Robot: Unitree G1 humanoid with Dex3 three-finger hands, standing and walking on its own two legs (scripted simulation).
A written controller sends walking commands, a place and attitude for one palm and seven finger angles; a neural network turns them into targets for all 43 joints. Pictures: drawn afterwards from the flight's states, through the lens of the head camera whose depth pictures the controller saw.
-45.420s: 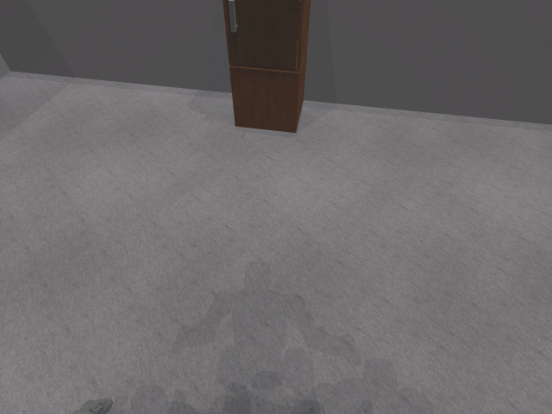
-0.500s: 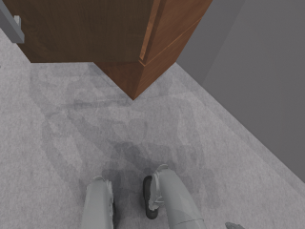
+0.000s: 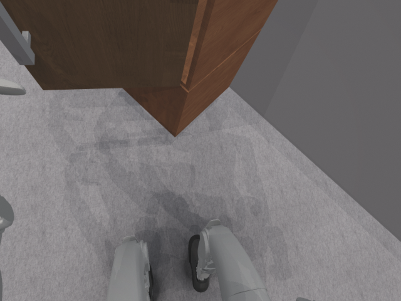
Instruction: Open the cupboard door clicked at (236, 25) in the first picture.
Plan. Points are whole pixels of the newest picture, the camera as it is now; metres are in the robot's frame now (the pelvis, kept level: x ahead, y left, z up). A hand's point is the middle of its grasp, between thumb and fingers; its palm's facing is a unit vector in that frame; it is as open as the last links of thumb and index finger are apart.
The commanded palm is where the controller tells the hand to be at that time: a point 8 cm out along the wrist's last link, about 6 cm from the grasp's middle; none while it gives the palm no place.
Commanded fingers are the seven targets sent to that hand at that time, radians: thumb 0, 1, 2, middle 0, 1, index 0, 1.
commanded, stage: slide the fingers in behind the handle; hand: left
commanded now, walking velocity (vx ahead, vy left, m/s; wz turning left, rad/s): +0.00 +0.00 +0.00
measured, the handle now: (7, 20) +0.59 +0.27 +0.05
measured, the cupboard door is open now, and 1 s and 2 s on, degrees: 51 51 51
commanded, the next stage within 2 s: close the thumb around the handle in 1.12 s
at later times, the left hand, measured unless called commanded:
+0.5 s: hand (15, 49) +0.54 +0.26 +0.04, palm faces +0.05 -1.00 -0.02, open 14.0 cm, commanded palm +0.52 +0.27 +0.04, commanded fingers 0.00 -0.50 0.30 -0.30 -1.20 -0.30 -1.20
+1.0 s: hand (25, 49) +0.54 +0.24 +0.05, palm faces +0.07 -1.00 -0.03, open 14.1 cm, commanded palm +0.52 +0.27 +0.04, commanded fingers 0.00 -0.50 0.30 -0.30 -1.20 -0.30 -1.20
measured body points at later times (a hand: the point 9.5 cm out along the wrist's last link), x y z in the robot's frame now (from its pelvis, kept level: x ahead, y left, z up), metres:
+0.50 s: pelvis +0.01 +0.00 +0.01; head +0.20 +0.05 +0.41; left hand +0.53 +0.31 +0.05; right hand +0.02 -0.26 -0.09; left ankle +0.01 +0.09 -0.60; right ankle +0.07 -0.13 -0.60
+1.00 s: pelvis +0.01 -0.01 +0.01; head +0.20 +0.04 +0.41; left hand +0.53 +0.30 +0.05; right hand +0.03 -0.27 -0.10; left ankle +0.01 +0.09 -0.60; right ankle +0.07 -0.13 -0.60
